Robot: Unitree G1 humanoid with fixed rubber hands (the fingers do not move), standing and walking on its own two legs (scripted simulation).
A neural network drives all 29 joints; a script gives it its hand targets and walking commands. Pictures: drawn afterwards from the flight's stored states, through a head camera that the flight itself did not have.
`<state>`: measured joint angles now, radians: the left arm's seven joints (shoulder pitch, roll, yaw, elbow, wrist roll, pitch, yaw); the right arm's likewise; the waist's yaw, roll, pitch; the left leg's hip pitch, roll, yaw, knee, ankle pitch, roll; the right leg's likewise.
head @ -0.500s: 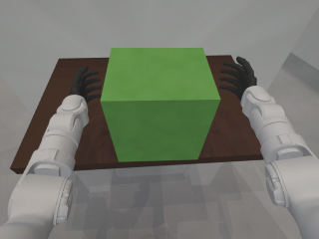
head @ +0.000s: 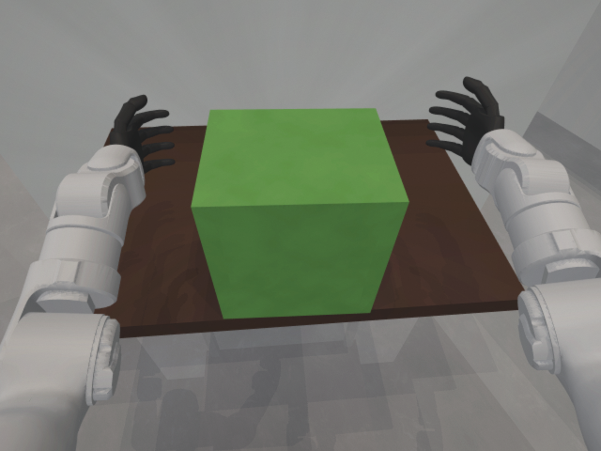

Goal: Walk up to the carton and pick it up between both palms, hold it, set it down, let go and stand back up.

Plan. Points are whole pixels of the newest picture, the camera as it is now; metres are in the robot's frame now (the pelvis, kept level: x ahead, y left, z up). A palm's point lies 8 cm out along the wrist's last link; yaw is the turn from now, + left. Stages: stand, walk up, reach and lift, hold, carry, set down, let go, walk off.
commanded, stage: set down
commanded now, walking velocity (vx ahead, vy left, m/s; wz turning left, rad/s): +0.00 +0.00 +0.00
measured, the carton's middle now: (295, 218) +0.44 +0.03 +0.07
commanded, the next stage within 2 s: none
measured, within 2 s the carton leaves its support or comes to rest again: neither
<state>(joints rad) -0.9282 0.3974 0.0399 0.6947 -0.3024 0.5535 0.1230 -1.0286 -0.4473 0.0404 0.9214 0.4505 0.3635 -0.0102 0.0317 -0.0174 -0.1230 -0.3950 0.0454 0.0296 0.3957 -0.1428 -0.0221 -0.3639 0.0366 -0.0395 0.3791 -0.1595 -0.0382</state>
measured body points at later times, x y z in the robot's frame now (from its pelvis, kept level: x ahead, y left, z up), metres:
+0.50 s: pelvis +0.00 +0.00 +0.00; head +0.01 +0.01 +0.45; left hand +0.38 +0.24 +0.13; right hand +0.40 -0.21 +0.14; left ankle +0.03 +0.13 -0.74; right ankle +0.01 -0.09 -0.74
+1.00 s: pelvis +0.00 +0.00 +0.00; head +0.00 +0.00 +0.45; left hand +0.32 +0.23 +0.09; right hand +0.33 -0.21 +0.08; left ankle +0.03 +0.13 -0.74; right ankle +0.01 -0.09 -0.74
